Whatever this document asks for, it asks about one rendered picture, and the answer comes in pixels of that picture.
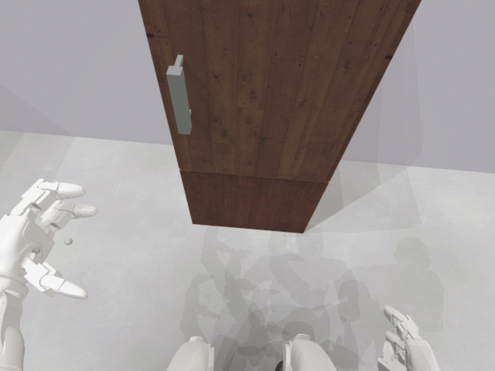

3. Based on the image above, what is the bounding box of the robot thigh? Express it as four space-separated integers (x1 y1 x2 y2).
166 341 214 371
283 339 336 371

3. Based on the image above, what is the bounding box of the left robot forearm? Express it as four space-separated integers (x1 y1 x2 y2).
0 275 29 371

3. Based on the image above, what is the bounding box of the left robot hand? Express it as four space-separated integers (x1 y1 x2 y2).
0 179 98 300

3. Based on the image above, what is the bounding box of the right robot hand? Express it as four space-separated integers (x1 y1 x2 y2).
377 305 440 371

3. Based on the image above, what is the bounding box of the handle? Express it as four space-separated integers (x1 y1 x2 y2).
166 55 192 134

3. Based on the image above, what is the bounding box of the robot left thigh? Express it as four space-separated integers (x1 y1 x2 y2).
166 341 214 371

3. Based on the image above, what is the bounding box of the robot right thigh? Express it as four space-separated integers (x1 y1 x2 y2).
283 339 336 371

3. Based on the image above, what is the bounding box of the cupboard door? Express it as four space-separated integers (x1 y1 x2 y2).
146 0 413 182

